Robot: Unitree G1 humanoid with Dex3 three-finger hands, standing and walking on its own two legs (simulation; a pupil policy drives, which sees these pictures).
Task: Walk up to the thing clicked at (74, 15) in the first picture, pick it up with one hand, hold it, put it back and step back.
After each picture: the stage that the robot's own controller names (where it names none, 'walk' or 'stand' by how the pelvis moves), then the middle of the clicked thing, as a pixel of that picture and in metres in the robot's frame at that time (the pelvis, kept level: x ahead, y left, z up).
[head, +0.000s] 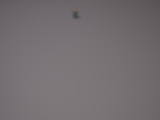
stand; (75, 14) +2.03 +0.14 -0.72
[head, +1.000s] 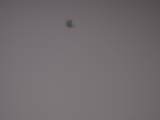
walk; (69, 22) +1.88 +0.17 -0.72
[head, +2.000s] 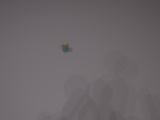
walk; (65, 46) +1.29 +0.19 -0.72
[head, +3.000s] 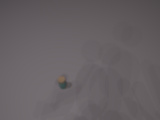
walk; (62, 82) +0.82 +0.22 -0.69
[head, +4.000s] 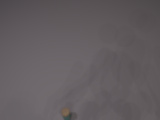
walk; (66, 114) +0.54 +0.23 -0.71
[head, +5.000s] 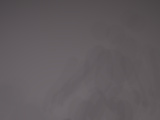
stand; out of the picture +0.41 +0.19 -0.71
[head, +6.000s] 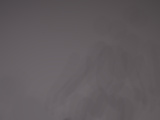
stand; out of the picture +0.40 +0.19 -0.72
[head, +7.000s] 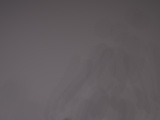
stand; out of the picture +0.42 +0.20 -0.73
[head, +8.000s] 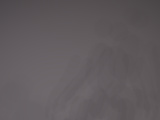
stand; out of the picture +0.40 +0.22 -0.73
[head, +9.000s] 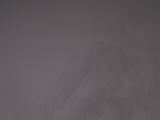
stand; out of the picture +0.40 +0.22 -0.73
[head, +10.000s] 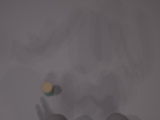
go down; (47, 89) +0.43 +0.21 -0.53
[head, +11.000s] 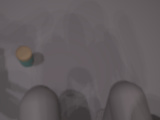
go down; (25, 57) +0.48 +0.24 -0.31
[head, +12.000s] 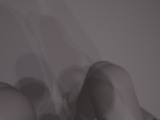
close in; out of the picture +0.46 +0.29 -0.23
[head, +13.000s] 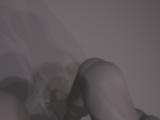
close; out of the picture +0.46 +0.30 -0.23
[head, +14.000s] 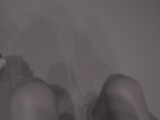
lift; out of the picture +0.38 +0.29 -0.14
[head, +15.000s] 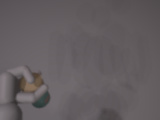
hold; (36, 91) +0.33 +0.18 +0.01
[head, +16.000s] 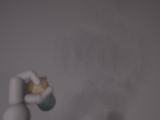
hold; (42, 94) +0.33 +0.17 -0.02
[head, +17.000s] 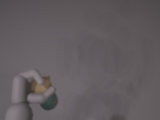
hold; (45, 94) +0.33 +0.16 -0.02
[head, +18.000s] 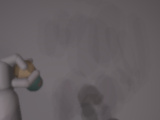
crouch; (29, 77) +0.39 +0.20 -0.07
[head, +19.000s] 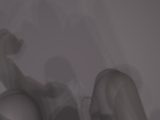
lower; out of the picture +0.50 +0.29 -0.14
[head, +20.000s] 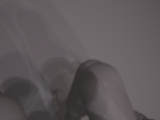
lower; out of the picture +0.44 +0.31 -0.24
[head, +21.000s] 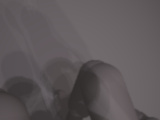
lower; out of the picture +0.44 +0.31 -0.24
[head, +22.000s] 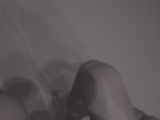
lower; out of the picture +0.44 +0.31 -0.24
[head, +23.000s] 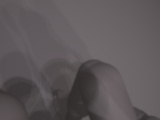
lower; out of the picture +0.44 +0.31 -0.24
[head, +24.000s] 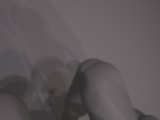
open; out of the picture +0.44 +0.29 -0.24
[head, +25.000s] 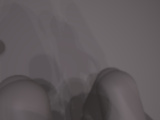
stand; out of the picture +0.44 +0.27 -0.25
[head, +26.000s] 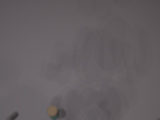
stand; (53, 112) +0.40 +0.20 -0.60
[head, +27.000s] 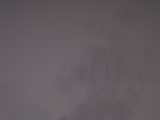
stand; out of the picture +0.39 +0.20 -0.67
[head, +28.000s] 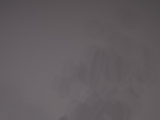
stand; out of the picture +0.40 +0.20 -0.67
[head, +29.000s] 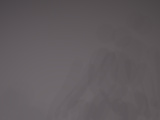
stand; out of the picture +0.41 +0.19 -0.72
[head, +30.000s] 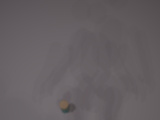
walk; (64, 106) +0.48 +0.16 -0.70
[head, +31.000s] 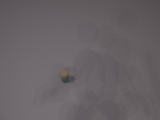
walk; (64, 76) +0.77 +0.18 -0.69
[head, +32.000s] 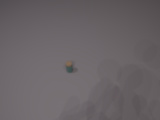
stand; (69, 67) +1.03 +0.23 -0.70
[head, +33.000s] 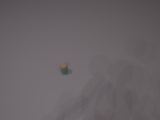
stand; (64, 69) +1.01 +0.23 -0.73
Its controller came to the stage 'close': yes
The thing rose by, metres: 0.69
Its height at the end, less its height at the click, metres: +0.00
